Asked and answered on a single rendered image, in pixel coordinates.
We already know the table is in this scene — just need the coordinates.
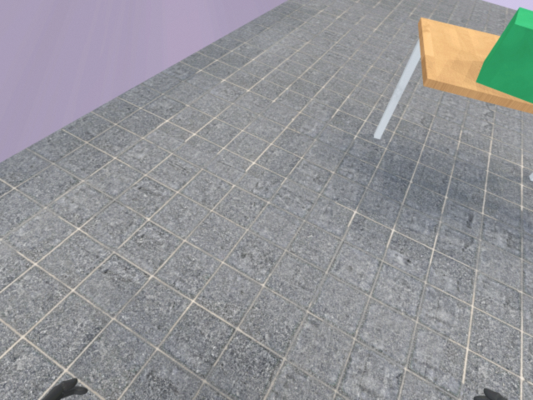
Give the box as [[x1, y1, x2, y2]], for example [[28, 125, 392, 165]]
[[374, 17, 533, 181]]

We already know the carton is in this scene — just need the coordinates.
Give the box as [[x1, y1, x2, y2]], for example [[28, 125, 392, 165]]
[[476, 7, 533, 103]]

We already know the robot left hand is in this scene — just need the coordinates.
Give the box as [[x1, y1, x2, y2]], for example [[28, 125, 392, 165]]
[[42, 378, 88, 400]]

